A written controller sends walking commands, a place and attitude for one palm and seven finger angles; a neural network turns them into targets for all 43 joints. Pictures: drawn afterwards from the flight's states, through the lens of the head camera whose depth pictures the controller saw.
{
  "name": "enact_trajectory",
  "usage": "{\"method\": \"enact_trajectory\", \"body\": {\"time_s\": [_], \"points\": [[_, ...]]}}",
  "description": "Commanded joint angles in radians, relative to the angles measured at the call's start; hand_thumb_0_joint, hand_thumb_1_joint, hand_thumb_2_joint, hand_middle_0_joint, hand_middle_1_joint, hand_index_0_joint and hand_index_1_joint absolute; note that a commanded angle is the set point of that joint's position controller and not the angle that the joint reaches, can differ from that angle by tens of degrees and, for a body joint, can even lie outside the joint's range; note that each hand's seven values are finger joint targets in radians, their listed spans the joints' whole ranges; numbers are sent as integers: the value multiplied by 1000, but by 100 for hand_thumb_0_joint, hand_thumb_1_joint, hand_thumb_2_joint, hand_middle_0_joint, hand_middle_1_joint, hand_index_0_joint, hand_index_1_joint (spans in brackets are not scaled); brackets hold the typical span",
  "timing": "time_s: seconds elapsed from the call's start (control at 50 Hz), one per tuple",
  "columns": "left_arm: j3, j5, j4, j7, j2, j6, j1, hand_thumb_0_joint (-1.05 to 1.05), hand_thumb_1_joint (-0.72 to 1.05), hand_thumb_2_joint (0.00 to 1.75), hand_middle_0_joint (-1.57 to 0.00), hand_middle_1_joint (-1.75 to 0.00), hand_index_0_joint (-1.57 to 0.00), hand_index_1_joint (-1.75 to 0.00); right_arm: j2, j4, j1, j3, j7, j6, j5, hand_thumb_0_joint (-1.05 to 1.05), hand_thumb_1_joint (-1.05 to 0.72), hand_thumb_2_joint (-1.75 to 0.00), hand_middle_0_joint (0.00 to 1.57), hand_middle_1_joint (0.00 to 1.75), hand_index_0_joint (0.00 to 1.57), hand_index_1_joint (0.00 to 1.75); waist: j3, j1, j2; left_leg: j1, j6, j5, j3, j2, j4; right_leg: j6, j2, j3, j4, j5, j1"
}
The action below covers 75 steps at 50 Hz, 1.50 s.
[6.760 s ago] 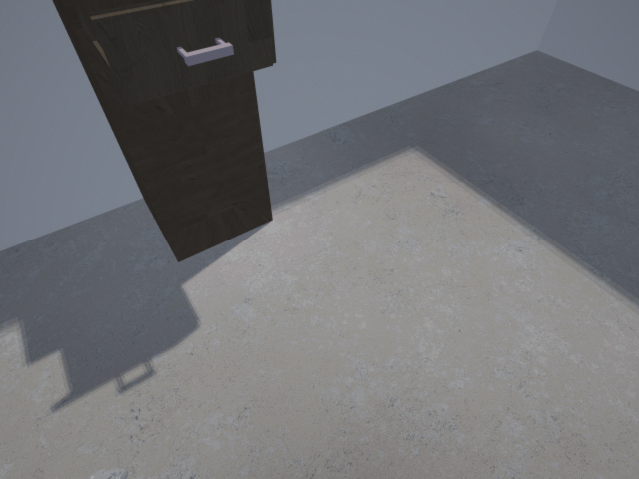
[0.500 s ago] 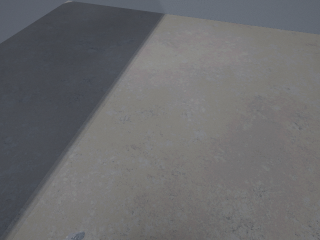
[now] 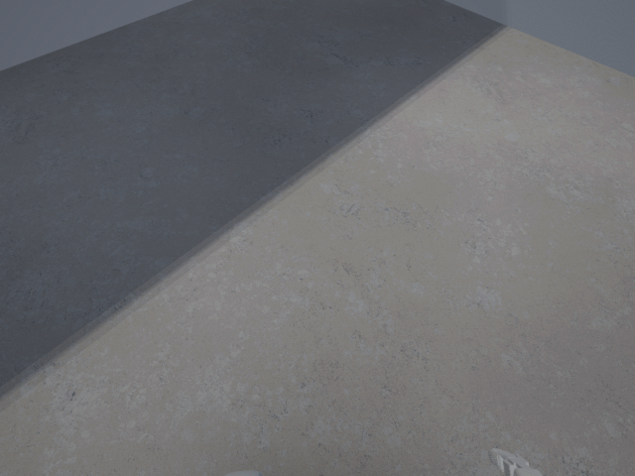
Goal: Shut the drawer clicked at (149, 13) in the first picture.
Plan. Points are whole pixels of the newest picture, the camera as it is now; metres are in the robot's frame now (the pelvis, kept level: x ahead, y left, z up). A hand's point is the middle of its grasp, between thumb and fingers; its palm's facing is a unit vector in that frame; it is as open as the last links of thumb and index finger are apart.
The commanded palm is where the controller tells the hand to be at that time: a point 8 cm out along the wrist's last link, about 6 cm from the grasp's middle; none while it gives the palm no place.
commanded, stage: turn to face it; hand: left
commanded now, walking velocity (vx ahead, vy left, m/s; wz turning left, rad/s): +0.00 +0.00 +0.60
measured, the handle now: out of the picture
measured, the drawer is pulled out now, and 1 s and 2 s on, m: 0.21 0.21 0.21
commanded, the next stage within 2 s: none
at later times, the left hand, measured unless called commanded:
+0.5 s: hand out of the picture +0.08 +0.18 -0.12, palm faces +0.28 -0.91 -0.30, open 7.4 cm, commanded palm none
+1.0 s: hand out of the picture -0.05 +0.22 -0.15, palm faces +0.58 -0.77 -0.26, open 7.4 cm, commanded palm none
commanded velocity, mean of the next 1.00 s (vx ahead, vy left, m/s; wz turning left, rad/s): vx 0.00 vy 0.00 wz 0.60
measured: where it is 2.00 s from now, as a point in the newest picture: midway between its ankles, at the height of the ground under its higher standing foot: outside the picture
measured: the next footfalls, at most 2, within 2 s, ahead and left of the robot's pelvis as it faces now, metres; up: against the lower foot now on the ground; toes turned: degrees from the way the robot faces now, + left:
right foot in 0.36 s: +0.10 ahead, -0.13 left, +0.00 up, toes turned +9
left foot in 0.80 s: +0.00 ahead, +0.10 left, +0.00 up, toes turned +35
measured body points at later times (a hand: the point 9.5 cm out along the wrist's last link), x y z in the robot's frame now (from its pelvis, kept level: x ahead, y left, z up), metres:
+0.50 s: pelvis +0.03 -0.04 +0.01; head +0.07 -0.07 +0.46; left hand +0.06 +0.23 -0.10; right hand +0.17 -0.28 -0.15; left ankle -0.05 +0.08 -0.64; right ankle +0.06 -0.14 -0.72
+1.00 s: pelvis +0.03 +0.00 +0.02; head +0.05 +0.04 +0.46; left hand -0.08 +0.26 -0.13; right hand +0.25 -0.16 -0.11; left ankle -0.03 +0.07 -0.72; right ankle +0.09 -0.15 -0.64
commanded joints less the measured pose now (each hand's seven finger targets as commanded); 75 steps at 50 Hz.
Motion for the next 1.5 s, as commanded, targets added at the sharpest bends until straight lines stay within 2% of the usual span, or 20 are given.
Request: {"method": "enact_trajectory", "body": {"time_s": [0.0,0.08,0.22,0.3,0.32,0.34,0.36,0.46,0.66,0.72,0.74,0.78,0.9,1.08,1.16,1.2,1.22,1.24,1.32,1.48], "points": [[38,-5,-135,14,96,-12,-126,0,90,90,-20,-30,-20,-30,-243,-12,187,-68,-38,-28,2,0,-90,-90,20,30,20,30,-199,-117,292,296,192,749,-382,351,-192,39,50,188,410,-117,-325],[43,-5,-93,-2,94,-8,-59,0,90,90,-20,-30,-20,-30,-185,-58,40,-45,-37,-36,-2,0,-90,-90,20,30,20,30,-136,-40,192,166,126,580,-255,215,-225,50,75,189,337,45,-234],[33,-10,-137,3,87,-14,-103,0,90,90,-20,-30,-20,-30,-193,-54,61,-59,-31,-25,-7,0,-90,-90,20,30,20,30,-135,-57,222,141,144,526,-356,200,-201,45,136,181,53,25,-127],[36,-15,-123,8,103,-38,3,0,90,90,-20,-30,-20,-30,-183,-73,22,-63,-30,-19,1,0,-90,-90,20,30,20,30,-164,1,172,12,83,471,-386,135,-80,29,164,161,-312,240,140],[48,-4,-119,15,170,-52,51,0,90,90,-20,-30,-20,-30,-136,-79,38,-58,-25,-21,10,0,-90,-90,20,30,20,30,-184,21,26,-121,19,258,-325,59,50,-1,33,281,-441,330,299],[67,12,-121,24,271,-58,70,0,90,90,-20,-30,-20,-30,-58,-110,56,-41,-19,-22,10,0,-90,-90,20,30,20,30,-183,26,-284,-326,-63,-255,-139,-99,308,-120,-266,577,-485,509,380],[60,0,-127,25,263,-50,65,0,90,90,-20,-30,-20,-30,-106,-106,48,-56,-23,-12,1,0,-90,-90,20,30,20,30,-185,27,-229,-294,-51,-304,-194,-44,491,-188,-315,549,-480,490,254],[25,3,-158,26,132,-53,-94,0,90,90,-20,-30,-20,-30,-78,-35,77,-45,3,11,-3,0,-90,-90,20,30,20,30,-79,-48,-125,-269,-85,-60,-120,19,622,-146,-126,224,-447,513,140],[49,12,-96,23,197,-37,1,0,90,90,-20,-30,-20,-30,-49,-57,-17,-19,5,1,8,0,-90,-90,20,30,20,30,-115,13,-167,-138,-76,-112,4,29,202,-174,-192,109,-377,627,226],[56,6,-83,17,197,-28,-6,0,90,90,-20,-30,-20,-30,-67,-52,43,-21,1,-12,4,0,-90,-90,20,30,20,30,-144,-20,-117,6,-55,10,28,15,-28,-119,-177,51,-258,580,187],[59,-4,-87,13,186,-24,-7,0,90,90,-20,-30,-20,-30,-103,-38,109,-32,1,-22,1,0,-90,-90,20,30,20,30,-187,-59,-30,152,-38,155,-4,33,-168,-74,-156,22,-117,530,111],[30,-6,-162,5,88,-16,-52,0,90,90,-20,-30,-20,-30,-291,-17,236,-74,-13,-27,3,0,-90,-90,20,30,20,30,-230,-118,386,354,192,767,-492,431,-234,40,50,67,289,-254,-291],[44,-4,-93,-1,104,-5,-63,0,90,90,-20,-30,-20,-30,-171,-50,72,-36,-40,-40,0,0,-90,-90,20,30,20,30,-122,-40,192,150,127,529,-288,215,-257,44,62,195,383,68,-244],[30,-12,-149,7,82,-15,-147,0,90,90,-20,-30,-20,-30,-185,-34,124,-55,-36,-28,-6,0,-90,-90,20,30,20,30,-141,-74,200,186,159,555,-407,199,-214,45,135,197,79,13,-160],[30,-19,-141,12,90,-28,-66,0,90,90,-20,-30,-20,-30,-181,-48,73,-61,-35,-20,-4,0,-90,-90,20,30,20,30,-158,-31,214,80,124,577,-447,155,-142,27,180,177,-184,128,45],[45,-8,-126,21,162,-48,21,0,90,90,-20,-30,-20,-30,-124,-64,75,-54,-28,-21,11,0,-90,-90,20,30,20,30,-192,11,26,-131,28,269,-377,51,23,-9,34,297,-450,296,314],[63,9,-132,30,262,-56,31,0,90,90,-20,-30,-20,-30,-55,-92,93,-42,-22,-21,13,0,-90,-90,20,30,20,30,-180,14,-263,-328,-60,-220,-171,-109,271,-132,-264,584,-505,442,383],[57,-1,-135,31,252,-47,31,0,90,90,-20,-30,-20,-30,-105,-89,74,-57,-25,-11,0,0,-90,-90,20,30,20,30,-168,18,-191,-294,-53,-287,-205,-58,462,-203,-322,555,-497,450,243],[25,0,-163,26,127,-51,-132,0,90,90,-20,-30,-20,-30,-78,-25,113,-52,0,8,-4,0,-90,-90,20,30,20,30,-68,-66,-114,-286,-78,-61,-154,5,642,-152,-124,263,-461,461,128],[38,8,-102,24,175,-45,10,0,90,90,-20,-30,-20,-30,-54,-46,-12,-27,3,12,3,0,-90,-90,20,30,20,30,-94,4,-148,-223,-96,-100,-46,18,358,-170,-153,132,-403,698,250]]}}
